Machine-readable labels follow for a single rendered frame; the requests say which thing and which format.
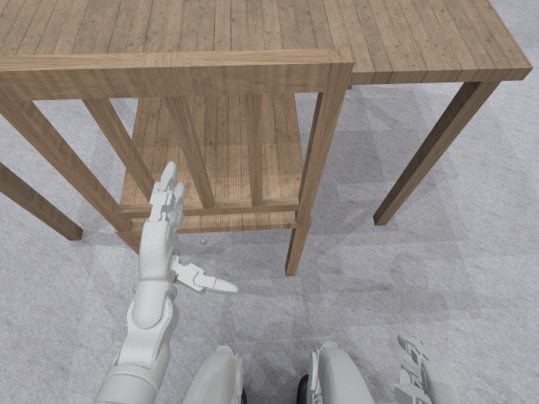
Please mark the right robot hand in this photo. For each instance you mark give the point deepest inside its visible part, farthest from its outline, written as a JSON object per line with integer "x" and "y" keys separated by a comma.
{"x": 432, "y": 385}

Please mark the robot left thigh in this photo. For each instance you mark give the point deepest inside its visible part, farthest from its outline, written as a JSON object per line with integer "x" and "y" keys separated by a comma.
{"x": 217, "y": 380}

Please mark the right robot shin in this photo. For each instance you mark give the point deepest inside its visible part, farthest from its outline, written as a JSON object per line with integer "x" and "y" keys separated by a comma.
{"x": 317, "y": 399}

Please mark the left robot forearm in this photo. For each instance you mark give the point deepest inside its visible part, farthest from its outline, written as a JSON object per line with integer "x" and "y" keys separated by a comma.
{"x": 137, "y": 370}

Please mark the table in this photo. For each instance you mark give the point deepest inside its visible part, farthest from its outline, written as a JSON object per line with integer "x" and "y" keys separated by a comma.
{"x": 392, "y": 42}

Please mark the chair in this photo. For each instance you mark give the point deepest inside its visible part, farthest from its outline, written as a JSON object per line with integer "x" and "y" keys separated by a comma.
{"x": 227, "y": 119}

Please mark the left robot hand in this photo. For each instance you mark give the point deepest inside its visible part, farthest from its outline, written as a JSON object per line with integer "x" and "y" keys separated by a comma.
{"x": 159, "y": 240}

